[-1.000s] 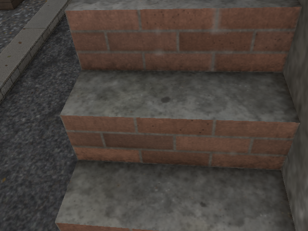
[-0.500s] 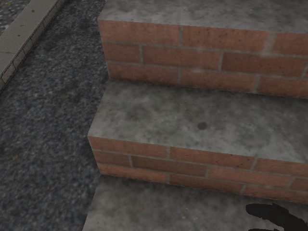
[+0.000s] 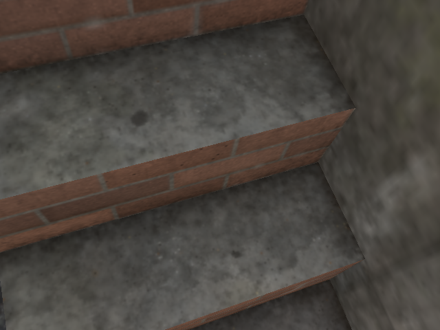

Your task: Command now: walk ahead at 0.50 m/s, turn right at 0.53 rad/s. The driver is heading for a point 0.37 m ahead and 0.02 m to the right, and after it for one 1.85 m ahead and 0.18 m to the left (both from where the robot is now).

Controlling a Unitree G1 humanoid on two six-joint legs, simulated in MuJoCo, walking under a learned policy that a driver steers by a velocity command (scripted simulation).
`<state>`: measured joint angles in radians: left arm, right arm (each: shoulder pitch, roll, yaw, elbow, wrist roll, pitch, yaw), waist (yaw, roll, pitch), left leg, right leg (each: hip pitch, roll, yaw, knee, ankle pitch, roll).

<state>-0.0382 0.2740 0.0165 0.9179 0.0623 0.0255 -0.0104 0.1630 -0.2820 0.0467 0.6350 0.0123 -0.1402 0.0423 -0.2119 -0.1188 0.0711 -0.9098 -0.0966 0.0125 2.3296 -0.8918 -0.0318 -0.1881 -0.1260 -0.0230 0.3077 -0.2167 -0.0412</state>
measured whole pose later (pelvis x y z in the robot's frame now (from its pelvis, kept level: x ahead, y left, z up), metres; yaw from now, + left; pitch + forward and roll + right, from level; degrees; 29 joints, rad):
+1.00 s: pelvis -0.08 -0.07 -0.02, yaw -10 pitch +3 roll +0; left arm 0.38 0.24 -0.02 0.82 0.08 0.00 0.07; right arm 0.12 -0.18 0.07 0.38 0.02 0.00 0.01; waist -0.04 0.07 0.04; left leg -0.98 -0.04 -0.11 2.06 -0.80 -0.09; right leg -0.15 -0.11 -0.12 0.43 -0.29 0.04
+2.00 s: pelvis -0.16 -0.03 -0.03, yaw +13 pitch -2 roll +0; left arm 0.39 0.17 0.00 0.80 -0.01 -0.02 0.01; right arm 0.13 -0.11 0.06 0.68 0.02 0.03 -0.04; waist 0.12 -0.04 -0.03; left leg -0.26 0.04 0.00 0.59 -0.30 -0.01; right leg -0.18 0.11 -0.09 0.53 -0.30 -0.12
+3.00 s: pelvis -0.14 +0.00 -0.04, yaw -13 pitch +3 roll +0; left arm 0.16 0.18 -0.07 0.61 0.02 -0.04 0.00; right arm 0.36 -0.25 0.01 0.68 -0.04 0.02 -0.06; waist -0.10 -0.01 -0.07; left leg -0.38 -0.04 0.01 0.70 -0.38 0.09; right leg -0.39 0.02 -0.09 0.66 -0.33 -0.05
